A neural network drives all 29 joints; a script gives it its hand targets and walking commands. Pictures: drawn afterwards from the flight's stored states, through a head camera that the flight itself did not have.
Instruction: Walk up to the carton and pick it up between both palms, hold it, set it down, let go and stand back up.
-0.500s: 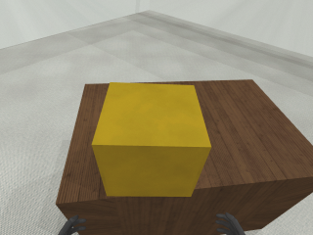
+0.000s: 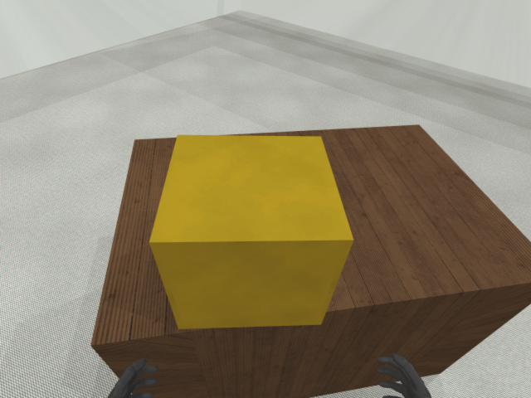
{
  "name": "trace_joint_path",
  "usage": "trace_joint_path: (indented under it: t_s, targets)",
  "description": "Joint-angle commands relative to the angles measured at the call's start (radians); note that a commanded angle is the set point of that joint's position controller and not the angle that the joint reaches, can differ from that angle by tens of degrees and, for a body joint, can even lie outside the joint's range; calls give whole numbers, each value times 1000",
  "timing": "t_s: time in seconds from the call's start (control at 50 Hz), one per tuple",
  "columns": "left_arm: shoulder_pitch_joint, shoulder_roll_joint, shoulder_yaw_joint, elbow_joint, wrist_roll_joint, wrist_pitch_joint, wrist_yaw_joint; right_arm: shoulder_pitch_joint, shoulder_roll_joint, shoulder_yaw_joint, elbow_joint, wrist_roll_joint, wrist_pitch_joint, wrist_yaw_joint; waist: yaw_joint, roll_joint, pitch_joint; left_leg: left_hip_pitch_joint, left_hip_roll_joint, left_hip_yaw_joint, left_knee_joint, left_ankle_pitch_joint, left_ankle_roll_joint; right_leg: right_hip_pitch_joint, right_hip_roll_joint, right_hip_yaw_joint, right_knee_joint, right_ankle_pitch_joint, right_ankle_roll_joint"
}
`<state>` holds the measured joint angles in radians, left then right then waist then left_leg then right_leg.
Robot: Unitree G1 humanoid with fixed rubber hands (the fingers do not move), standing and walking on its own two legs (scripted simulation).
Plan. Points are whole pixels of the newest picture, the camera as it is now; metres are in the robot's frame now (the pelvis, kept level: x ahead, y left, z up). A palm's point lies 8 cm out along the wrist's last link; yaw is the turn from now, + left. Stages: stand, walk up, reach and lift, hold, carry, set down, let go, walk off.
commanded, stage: let go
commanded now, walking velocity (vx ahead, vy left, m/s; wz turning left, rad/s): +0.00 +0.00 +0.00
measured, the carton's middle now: (250, 231) +0.43 +0.04 +0.01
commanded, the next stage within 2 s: stand in 0.12 s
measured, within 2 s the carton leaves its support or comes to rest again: neither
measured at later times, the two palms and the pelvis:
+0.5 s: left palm out of the picture +0.00 +0.27 -0.12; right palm out of the picture +0.04 -0.23 -0.14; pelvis -0.02 +0.01 -0.01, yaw +8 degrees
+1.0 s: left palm out of the picture -0.11 +0.22 -0.15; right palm out of the picture +0.01 -0.21 -0.15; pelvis -0.03 +0.01 +0.00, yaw +11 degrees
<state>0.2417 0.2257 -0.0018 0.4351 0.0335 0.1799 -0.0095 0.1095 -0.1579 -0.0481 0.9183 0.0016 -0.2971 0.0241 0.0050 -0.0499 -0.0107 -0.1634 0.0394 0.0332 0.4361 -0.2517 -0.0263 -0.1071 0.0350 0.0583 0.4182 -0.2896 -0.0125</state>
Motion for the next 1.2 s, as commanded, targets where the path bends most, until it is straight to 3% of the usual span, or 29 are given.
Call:
trace_joint_path:
  t_s: [0.0, 0.04, 0.06, 0.1, 0.12, 0.14, 0.18, 0.2, 0.24, 0.3, 0.44, 0.56, 0.7, 0.92, 1.18]
  targets:
    - [-68, 100, 27, -145, -2, -24, 7, -95, -115, -30, -105, -1, -23, 0, 3, 61, -63, 154, -52, 34, -29, 301, -19, -140, 17, -39, -81, 312, 28]
    - [-74, 102, 23, -148, -6, -21, 9, -96, -116, -37, -108, -6, -17, 2, 0, 62, -58, 153, -49, 34, -32, 282, -18, -151, 16, -40, -84, 289, 26]
    - [-38, 31, -27, -130, -42, -24, 3, -33, -166, -28, -177, 3, -55, -11, -1, 68, -11, 78, -88, 69, -39, 323, -38, -97, -6, -28, -59, 331, 41]
    - [-41, 67, 8, -149, -31, -29, -4, -23, -144, -9, -155, 13, -76, -22, 0, 58, -45, 81, -100, 65, -47, 323, -30, -66, -10, -29, -45, 420, 61]
    - [78, 179, 79, 28, 32, -127, 20, 132, -160, -34, -24, -26, 136, -21, 45, 206, 0, -106, 87, -104, -6, 495, 16, 9, -106, -6, -13, 226, 60]
    - [80, 194, 81, 17, 42, -151, 31, 146, -161, -28, -67, -46, 214, -13, 24, 153, 23, -182, 84, -122, -1, 377, 24, 45, -118, 22, -41, 205, 52]
    - [80, 145, 69, 48, 23, -187, 30, 105, -164, -27, -115, -36, 264, -5, 26, 54, -28, -108, 62, -105, 29, 339, 32, 1, -102, 12, 9, 345, 42]
    - [62, 128, 64, 59, 12, -193, 29, 122, -166, -29, -118, -30, 270, -3, 7, 34, -59, -122, 46, -103, 41, 282, 29, 19, -106, 9, 14, 362, 32]
    - [26, 98, 60, 66, 6, -193, 28, 141, -171, -29, -98, -22, 276, 2, 11, 13, -69, -163, 20, -114, 37, 191, 17, 46, -122, 2, 10, 335, 16]
    - [51, 99, 65, 114, 5, -197, 33, 123, -179, -32, -88, -38, 280, 3, 19, 32, -18, -145, 17, -144, 42, 227, 21, -26, -115, -11, -19, 216, 11]
    - [100, 112, 83, 233, 1, -198, 48, 193, -183, -32, -21, -33, 293, -13, 11, 61, 16, -137, 7, -190, 20, 258, 38, -27, -116, -44, -37, 96, -3]
    - [151, 104, 84, 341, -2, -189, 56, 228, -167, -28, 25, -32, 305, -27, 6, 85, 75, -161, 0, -228, -28, 145, 52, -46, -117, -63, -58, 8, -10]
    - [193, 70, 74, 454, -4, -192, 54, 235, -156, -25, 65, -28, 310, -35, 4, 101, 105, -194, 0, -269, -93, 8, 61, -25, -119, -81, -62, 1, -11]
    - [211, 28, 62, 590, -7, -196, 54, 247, -108, -11, 125, -24, 309, -44, -1, 62, 112, -175, -18, -251, -78, 58, 58, -26, -134, -88, -88, 7, -15]
    - [212, -10, 55, 683, -8, -184, 58, 269, -59, 14, 178, -21, 307, -60, 6, 67, 128, -179, -23, -238, -52, 120, 46, -17, -138, -97, -87, 23, -22]
